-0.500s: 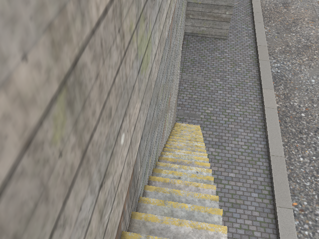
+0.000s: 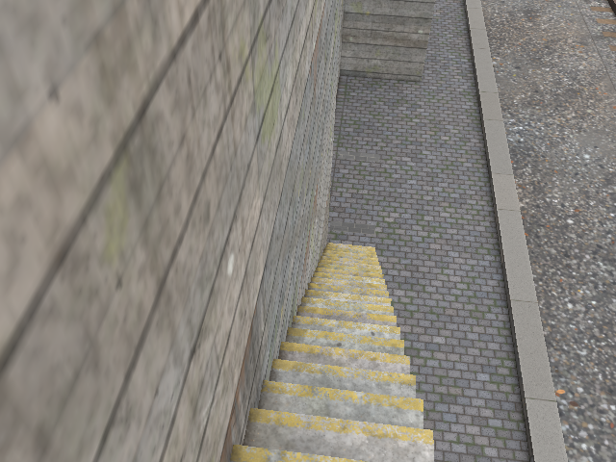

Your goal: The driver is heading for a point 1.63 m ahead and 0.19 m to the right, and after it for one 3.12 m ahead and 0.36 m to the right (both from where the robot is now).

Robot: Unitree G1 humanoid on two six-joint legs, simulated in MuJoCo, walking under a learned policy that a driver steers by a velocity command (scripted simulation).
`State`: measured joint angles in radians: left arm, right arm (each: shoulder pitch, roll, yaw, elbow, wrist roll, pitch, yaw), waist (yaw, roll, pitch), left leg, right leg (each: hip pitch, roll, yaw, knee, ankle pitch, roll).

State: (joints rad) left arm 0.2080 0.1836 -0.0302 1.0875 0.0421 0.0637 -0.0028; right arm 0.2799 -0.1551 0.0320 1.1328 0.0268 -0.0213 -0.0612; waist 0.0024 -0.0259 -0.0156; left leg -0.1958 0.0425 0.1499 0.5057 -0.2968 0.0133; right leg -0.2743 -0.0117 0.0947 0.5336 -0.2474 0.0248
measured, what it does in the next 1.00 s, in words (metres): goes down: left foot, then right foot 0.20 m lower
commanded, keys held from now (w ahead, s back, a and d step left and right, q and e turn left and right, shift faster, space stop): w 1.00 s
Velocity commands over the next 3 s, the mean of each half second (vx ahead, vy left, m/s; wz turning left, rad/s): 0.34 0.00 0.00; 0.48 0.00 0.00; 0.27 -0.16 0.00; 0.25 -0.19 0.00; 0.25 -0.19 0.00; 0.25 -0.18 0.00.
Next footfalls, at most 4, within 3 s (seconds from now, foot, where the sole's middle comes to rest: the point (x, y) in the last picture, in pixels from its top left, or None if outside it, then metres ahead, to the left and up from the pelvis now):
0.42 left None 0.10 0.08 -0.77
0.74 right None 0.23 -0.06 -0.98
0.96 left None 0.36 0.14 -0.98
1.30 right None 0.49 -0.13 -1.18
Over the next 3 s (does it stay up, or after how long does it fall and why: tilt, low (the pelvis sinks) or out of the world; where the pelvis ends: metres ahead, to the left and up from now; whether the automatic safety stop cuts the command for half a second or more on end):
stays up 0.78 -0.17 -0.65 its command is cut before an obstacle after 1.0 s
